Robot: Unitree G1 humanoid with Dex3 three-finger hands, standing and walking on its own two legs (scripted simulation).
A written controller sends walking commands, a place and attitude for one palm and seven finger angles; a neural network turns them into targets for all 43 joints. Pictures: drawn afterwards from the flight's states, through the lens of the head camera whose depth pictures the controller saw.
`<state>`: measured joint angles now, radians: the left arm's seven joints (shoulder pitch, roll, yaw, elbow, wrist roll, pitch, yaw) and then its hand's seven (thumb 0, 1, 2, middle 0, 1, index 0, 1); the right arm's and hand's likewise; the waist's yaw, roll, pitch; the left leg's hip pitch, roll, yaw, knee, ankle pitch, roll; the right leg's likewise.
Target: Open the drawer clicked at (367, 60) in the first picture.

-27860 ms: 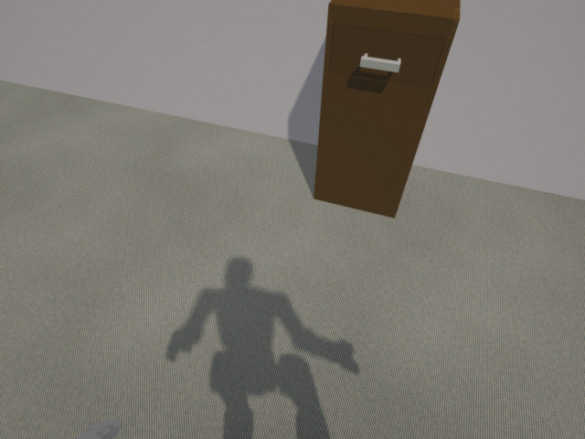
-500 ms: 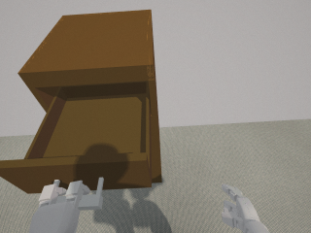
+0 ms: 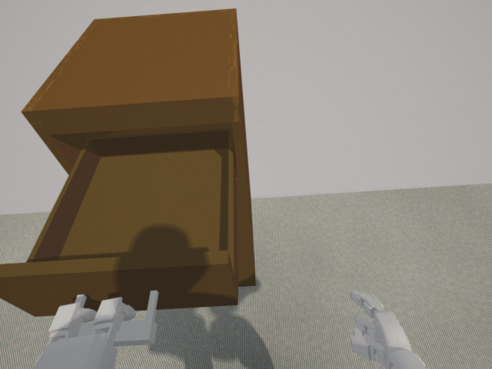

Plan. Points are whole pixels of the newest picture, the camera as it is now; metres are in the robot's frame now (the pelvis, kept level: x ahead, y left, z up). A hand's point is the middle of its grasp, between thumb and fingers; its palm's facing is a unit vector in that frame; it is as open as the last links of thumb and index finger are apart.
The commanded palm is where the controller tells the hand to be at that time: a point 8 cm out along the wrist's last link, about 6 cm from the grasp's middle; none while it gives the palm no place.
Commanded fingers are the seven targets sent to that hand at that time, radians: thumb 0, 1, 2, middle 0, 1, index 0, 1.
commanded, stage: open the thumb to release the handle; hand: left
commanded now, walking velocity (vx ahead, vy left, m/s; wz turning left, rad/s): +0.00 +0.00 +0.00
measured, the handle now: (112, 317) +0.19 +0.22 +0.03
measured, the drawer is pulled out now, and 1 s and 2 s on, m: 0.30 0.30 0.30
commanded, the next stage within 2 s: lift the hand off the handle in 0.48 s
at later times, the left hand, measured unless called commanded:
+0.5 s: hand (101, 366) +0.13 +0.22 +0.02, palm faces +0.01 -0.11 -0.99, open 12.5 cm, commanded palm +0.09 +0.22 +0.06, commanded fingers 0.00 -0.50 0.30 -0.30 -1.20 -0.30 -1.20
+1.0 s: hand (106, 353) +0.15 +0.22 +0.02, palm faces +0.05 -0.10 -0.99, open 13.9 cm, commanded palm +0.11 +0.21 +0.08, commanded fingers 0.00 -0.50 0.30 -0.30 -1.20 -0.30 -1.20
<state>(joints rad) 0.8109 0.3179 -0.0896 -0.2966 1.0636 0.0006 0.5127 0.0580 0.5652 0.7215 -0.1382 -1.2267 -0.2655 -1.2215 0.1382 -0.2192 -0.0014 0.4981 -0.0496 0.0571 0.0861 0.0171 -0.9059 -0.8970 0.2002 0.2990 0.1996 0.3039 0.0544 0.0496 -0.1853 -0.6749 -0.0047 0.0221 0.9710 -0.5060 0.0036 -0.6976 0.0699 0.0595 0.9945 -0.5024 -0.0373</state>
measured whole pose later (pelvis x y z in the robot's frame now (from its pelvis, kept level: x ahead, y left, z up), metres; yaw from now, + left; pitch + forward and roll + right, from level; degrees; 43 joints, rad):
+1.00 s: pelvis -0.01 +0.00 +0.01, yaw +2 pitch +9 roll +1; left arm 0.54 0.30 -0.15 -0.11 1.07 0.09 0.50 0.00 -0.49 0.30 -0.32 -1.20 -0.32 -1.20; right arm 0.13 -0.21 0.00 0.56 -0.04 0.06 0.01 0.02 -0.91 -0.90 0.20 0.30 0.20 0.30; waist 0.08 0.06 -0.15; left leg -0.63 -0.02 -0.02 0.92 -0.45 0.00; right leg -0.64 0.05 0.02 0.93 -0.46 -0.04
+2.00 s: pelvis +0.00 +0.00 +0.05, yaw +2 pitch +0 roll +0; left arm 0.54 0.44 -0.09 -0.54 0.93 0.18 0.13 -0.01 -0.49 0.30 -0.32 -1.20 -0.32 -1.20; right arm 0.12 -0.24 0.03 0.52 0.02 0.09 0.04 0.02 -0.91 -0.90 0.20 0.30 0.20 0.30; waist 0.11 0.12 -0.09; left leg -0.27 -0.01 -0.02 0.60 -0.34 0.01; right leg -0.27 0.05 0.03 0.60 -0.34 -0.03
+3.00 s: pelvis +0.00 +0.01 +0.05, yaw +4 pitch -2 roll -1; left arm 0.60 0.35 0.15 -0.54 0.18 -0.01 0.09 -0.01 -0.46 0.31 -0.32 -1.18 -0.31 -1.18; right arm 0.16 -0.21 0.04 0.51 0.03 -0.05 -0.04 0.02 -0.91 -0.90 0.20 0.30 0.20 0.30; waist 0.07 0.08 0.00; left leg -0.20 -0.03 -0.05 0.56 -0.31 0.02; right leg -0.18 0.03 0.01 0.52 -0.31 -0.02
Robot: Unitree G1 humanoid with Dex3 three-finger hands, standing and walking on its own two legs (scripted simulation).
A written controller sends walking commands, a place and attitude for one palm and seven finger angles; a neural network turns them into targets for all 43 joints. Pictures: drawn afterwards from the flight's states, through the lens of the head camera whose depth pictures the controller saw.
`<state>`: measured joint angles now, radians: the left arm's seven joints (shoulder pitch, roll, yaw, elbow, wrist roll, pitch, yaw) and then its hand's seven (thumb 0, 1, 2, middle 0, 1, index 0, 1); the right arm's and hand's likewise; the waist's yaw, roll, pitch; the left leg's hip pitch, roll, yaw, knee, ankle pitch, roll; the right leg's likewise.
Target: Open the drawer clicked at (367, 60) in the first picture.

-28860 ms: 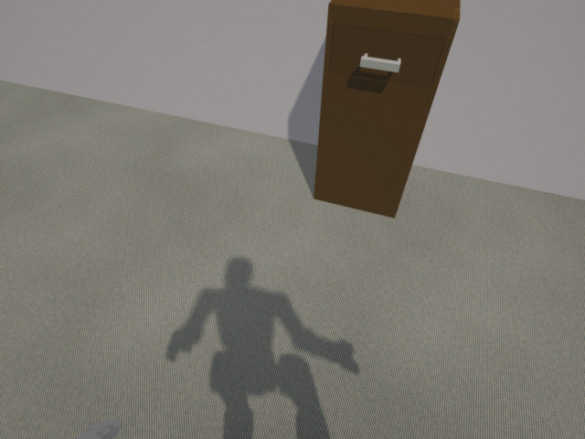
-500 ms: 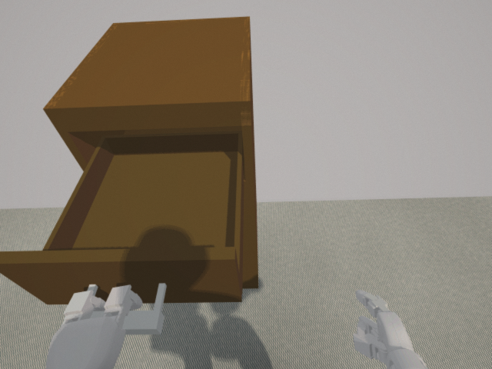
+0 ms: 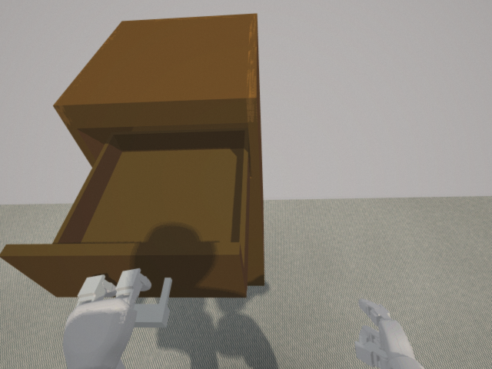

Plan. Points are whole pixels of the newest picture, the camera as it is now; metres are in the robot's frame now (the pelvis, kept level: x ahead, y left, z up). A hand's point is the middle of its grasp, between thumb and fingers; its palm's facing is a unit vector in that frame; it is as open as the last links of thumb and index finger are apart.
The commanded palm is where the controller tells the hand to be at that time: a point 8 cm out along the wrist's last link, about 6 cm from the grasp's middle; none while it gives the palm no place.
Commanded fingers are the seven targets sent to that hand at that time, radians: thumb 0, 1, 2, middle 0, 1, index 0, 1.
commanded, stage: lift the hand off the handle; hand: left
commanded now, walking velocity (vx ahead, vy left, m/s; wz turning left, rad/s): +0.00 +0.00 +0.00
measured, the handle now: (128, 299) +0.21 +0.22 +0.02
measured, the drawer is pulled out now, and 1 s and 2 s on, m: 0.30 0.30 0.30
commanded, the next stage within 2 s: draw the hand back to the body in 1.18 s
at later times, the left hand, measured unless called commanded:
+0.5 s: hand (107, 315) +0.17 +0.21 +0.08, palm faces +0.07 -0.13 -0.99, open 13.7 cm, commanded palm +0.14 +0.20 +0.14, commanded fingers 0.00 -0.50 0.30 -0.30 -1.20 -0.30 -1.20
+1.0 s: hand (82, 279) +0.19 +0.22 +0.15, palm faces +0.13 -0.13 -0.98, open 13.9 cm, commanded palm +0.14 +0.21 +0.21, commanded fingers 0.00 -0.50 0.30 -0.30 -1.20 -0.30 -1.20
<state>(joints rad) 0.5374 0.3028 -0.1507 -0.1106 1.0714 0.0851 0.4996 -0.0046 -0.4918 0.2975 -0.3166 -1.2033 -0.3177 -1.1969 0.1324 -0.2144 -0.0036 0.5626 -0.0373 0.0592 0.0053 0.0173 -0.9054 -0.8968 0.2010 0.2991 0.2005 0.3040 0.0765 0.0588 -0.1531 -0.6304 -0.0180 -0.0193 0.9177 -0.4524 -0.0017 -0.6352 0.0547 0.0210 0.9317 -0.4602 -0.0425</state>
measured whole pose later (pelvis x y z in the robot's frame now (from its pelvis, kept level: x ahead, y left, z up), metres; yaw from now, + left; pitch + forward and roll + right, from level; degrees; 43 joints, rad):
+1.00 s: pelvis +0.02 +0.01 +0.04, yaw +0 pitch +0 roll +0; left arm 0.54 0.44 -0.09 -0.54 0.93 0.18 0.13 -0.01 -0.49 0.30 -0.32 -1.20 -0.32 -1.20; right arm 0.12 -0.24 0.03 0.52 0.02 0.09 0.04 0.02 -0.91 -0.90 0.20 0.30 0.20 0.30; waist 0.11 0.12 -0.09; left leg -0.27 -0.01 -0.02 0.60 -0.34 0.01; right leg -0.27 0.05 0.03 0.60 -0.34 -0.03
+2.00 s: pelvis +0.02 +0.02 +0.05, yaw +2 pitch -2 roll -1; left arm 0.60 0.35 0.15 -0.54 0.18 -0.01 0.09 -0.01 -0.46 0.31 -0.32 -1.18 -0.31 -1.18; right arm 0.16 -0.21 0.04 0.51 0.03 -0.05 -0.04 0.02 -0.91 -0.90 0.20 0.30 0.20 0.30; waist 0.07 0.08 0.00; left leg -0.20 -0.03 -0.05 0.56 -0.31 0.02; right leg -0.18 0.03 0.01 0.52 -0.31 -0.02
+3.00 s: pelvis +0.03 +0.00 +0.05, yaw +3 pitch -2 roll +0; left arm 0.55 0.32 0.29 -0.47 -0.07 -0.08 0.11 0.01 0.87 0.89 -0.21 -0.31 -0.21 -0.31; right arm 0.18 -0.21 0.02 0.62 0.02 -0.11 -0.08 0.02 -0.90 -0.90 0.20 0.30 0.20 0.30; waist 0.05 0.07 -0.02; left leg -0.15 -0.01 -0.08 0.47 -0.29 -0.01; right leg -0.12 0.04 -0.02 0.44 -0.29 -0.04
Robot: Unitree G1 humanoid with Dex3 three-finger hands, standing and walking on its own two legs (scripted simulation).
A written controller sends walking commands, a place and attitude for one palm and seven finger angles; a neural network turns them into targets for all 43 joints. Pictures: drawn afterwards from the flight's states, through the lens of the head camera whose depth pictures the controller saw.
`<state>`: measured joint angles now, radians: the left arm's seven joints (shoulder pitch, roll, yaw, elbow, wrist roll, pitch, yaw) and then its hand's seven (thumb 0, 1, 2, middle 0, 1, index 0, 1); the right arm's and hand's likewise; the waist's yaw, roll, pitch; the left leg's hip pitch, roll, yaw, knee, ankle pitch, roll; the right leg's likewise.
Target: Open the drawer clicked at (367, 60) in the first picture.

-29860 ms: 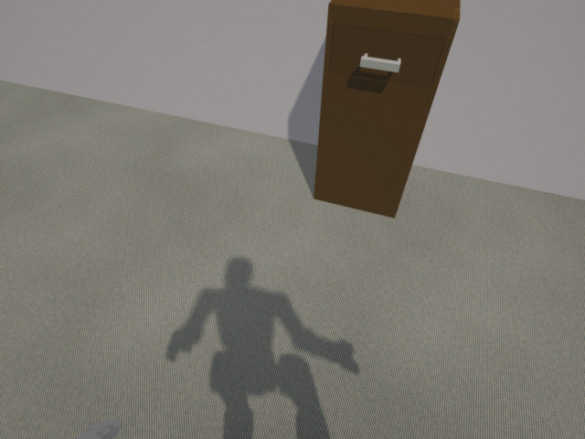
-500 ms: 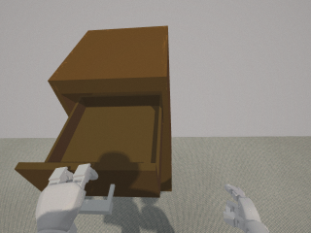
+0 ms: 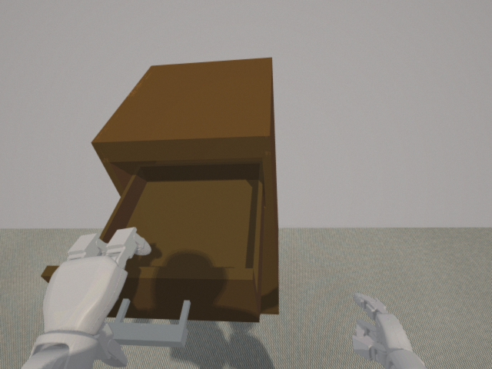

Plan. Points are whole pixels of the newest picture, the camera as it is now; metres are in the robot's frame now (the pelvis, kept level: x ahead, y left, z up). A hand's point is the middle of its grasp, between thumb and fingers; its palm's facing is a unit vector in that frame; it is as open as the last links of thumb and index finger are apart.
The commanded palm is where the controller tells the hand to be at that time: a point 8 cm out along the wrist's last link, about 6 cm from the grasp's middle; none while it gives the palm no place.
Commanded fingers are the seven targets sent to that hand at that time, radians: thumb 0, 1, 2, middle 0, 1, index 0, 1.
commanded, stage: lift the hand off the handle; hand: left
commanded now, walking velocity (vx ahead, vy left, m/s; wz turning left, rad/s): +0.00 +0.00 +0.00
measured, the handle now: (150, 320) +0.20 +0.21 -0.02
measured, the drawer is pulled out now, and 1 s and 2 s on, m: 0.30 0.30 0.30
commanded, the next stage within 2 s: draw the hand back to the body in 0.18 s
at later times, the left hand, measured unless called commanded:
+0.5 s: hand (98, 301) +0.16 +0.22 +0.12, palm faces +0.11 -0.12 -0.99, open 13.9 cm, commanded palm +0.12 +0.22 +0.18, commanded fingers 0.00 -0.50 0.30 -0.30 -1.20 -0.30 -1.20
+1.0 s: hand (95, 293) +0.17 +0.23 +0.13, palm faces +0.26 -0.75 -0.61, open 13.8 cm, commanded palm +0.12 +0.26 +0.18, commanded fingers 0.00 -0.25 0.41 -0.28 -1.04 -0.28 -1.04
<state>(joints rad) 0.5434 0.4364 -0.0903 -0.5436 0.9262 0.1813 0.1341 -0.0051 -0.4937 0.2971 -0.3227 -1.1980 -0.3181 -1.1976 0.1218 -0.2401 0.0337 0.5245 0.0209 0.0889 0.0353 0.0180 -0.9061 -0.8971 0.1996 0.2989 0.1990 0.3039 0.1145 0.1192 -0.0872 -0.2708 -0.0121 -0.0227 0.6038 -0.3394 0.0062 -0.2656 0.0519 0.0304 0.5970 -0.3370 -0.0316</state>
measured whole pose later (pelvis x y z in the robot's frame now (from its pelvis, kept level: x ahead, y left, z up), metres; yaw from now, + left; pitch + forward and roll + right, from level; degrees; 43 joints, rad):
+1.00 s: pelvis +0.00 +0.01 +0.01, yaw +2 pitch -2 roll -1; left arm 0.60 0.35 0.15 -0.54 0.18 -0.01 0.09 -0.01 -0.46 0.31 -0.32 -1.18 -0.31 -1.18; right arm 0.16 -0.21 0.04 0.51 0.03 -0.05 -0.04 0.02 -0.91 -0.90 0.20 0.30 0.20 0.30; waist 0.07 0.08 0.00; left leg -0.20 -0.03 -0.05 0.56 -0.31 0.02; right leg -0.18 0.03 0.01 0.52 -0.31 -0.02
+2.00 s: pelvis +0.01 -0.01 +0.01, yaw +3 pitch -2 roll +0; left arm 0.55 0.32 0.29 -0.47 -0.07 -0.08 0.11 0.01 0.87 0.89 -0.21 -0.31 -0.21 -0.31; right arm 0.18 -0.21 0.02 0.62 0.02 -0.11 -0.08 0.02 -0.90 -0.90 0.20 0.30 0.20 0.30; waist 0.05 0.07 -0.02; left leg -0.15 -0.01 -0.08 0.47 -0.29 -0.01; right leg -0.12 0.04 -0.02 0.44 -0.29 -0.04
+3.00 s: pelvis -0.12 -0.01 +0.00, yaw +3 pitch +2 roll -1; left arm 0.64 0.41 0.42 -0.70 -0.05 -0.19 0.15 0.01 0.89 0.90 -0.21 -0.30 -0.21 -0.30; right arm 0.18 -0.16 0.01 0.60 -0.01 -0.11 -0.03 0.02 -0.90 -0.90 0.20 0.30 0.20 0.30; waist 0.01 -0.02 0.01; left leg -0.43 0.04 -0.01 0.57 -0.18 -0.01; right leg -0.39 0.03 -0.02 0.79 -0.43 0.02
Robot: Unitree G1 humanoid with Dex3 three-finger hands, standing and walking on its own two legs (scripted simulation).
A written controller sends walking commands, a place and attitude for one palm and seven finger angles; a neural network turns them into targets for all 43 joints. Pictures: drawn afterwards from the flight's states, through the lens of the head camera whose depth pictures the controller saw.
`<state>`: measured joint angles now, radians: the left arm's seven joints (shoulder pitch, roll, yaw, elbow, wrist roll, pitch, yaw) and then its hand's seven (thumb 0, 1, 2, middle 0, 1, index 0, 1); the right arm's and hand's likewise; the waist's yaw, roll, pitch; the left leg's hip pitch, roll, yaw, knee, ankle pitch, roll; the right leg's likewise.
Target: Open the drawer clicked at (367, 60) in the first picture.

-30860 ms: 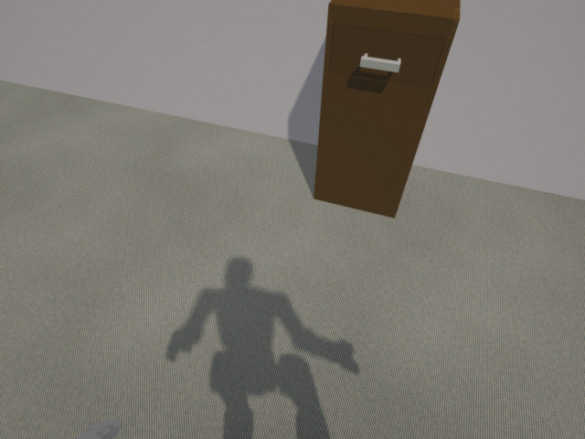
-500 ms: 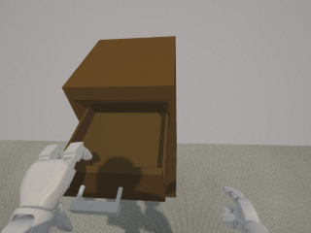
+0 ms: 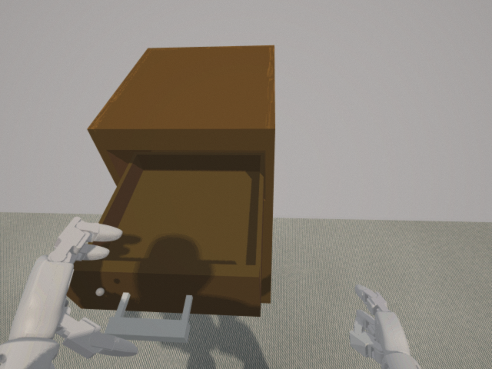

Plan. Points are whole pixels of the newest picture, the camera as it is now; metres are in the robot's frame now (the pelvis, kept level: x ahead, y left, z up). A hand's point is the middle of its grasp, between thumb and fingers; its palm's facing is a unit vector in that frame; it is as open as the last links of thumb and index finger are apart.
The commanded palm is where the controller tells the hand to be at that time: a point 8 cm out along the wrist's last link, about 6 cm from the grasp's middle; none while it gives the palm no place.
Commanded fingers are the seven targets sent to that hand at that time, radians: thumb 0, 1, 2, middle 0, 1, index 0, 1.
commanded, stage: draw the hand back to the body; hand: left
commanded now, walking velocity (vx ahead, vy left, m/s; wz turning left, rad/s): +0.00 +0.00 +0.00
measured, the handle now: (152, 314) +0.20 +0.20 -0.03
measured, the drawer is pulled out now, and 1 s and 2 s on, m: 0.30 0.30 0.30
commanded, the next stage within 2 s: step back with the hand held close in 0.88 s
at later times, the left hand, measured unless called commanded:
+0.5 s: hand (88, 264) +0.19 +0.22 +0.16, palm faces +0.37 -0.83 -0.41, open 10.3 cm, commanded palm +0.14 +0.27 +0.18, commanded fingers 0.00 0.62 0.78 -0.22 -0.48 -0.22 -0.48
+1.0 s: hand (85, 266) +0.19 +0.22 +0.16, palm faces +0.41 -0.82 -0.41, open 7.5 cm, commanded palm +0.14 +0.26 +0.18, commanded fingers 0.00 0.90 0.90 -0.20 -0.30 -0.20 -0.30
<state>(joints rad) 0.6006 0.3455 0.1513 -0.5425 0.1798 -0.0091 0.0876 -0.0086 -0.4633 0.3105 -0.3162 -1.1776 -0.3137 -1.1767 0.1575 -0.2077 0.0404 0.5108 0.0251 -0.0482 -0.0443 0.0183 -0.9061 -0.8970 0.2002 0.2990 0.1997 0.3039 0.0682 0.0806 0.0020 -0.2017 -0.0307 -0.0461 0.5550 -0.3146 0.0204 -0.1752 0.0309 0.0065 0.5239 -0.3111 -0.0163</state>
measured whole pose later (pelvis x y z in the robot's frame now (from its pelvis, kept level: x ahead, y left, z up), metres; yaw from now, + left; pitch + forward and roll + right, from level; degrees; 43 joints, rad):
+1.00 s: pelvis +0.01 -0.02 +0.01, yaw +1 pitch -2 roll +0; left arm 0.55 0.32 0.29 -0.47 -0.07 -0.08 0.11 0.01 0.87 0.89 -0.21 -0.31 -0.21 -0.31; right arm 0.18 -0.21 0.02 0.62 0.02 -0.11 -0.08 0.02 -0.90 -0.90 0.20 0.30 0.20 0.30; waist 0.05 0.07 -0.02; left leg -0.15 -0.01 -0.08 0.47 -0.29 -0.01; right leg -0.12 0.04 -0.02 0.44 -0.29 -0.04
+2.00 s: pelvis -0.12 -0.02 -0.01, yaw +1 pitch +2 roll -1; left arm 0.64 0.41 0.42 -0.70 -0.05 -0.19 0.15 0.01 0.89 0.90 -0.21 -0.30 -0.21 -0.30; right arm 0.18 -0.16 0.01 0.60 -0.01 -0.11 -0.03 0.02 -0.90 -0.90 0.20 0.30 0.20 0.30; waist 0.01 -0.02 0.01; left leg -0.43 0.04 -0.01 0.57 -0.18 -0.01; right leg -0.39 0.03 -0.02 0.79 -0.43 0.02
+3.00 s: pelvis -0.31 -0.09 +0.00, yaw +7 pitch -1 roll +0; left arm 0.66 0.41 0.37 -0.62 0.00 -0.19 0.16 0.01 0.88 0.89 -0.22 -0.30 -0.21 -0.30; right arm 0.30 -0.19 0.00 0.62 0.00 -0.12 -0.04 0.02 -0.90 -0.90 0.20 0.30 0.20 0.30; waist -0.03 -0.03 -0.05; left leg -0.25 0.00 0.05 0.50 -0.24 0.04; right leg -0.48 0.03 -0.05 1.03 -0.38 0.01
